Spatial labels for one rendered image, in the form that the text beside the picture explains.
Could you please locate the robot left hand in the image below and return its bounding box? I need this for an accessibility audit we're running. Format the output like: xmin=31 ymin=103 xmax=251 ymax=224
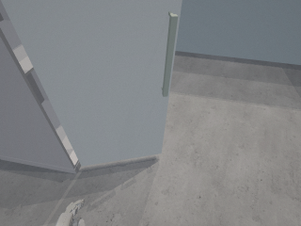
xmin=55 ymin=199 xmax=86 ymax=226

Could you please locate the fridge door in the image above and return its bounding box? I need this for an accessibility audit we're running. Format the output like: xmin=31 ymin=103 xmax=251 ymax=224
xmin=1 ymin=0 xmax=182 ymax=167

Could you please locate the handle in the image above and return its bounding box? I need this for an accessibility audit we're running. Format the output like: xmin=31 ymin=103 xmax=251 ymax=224
xmin=161 ymin=11 xmax=179 ymax=97

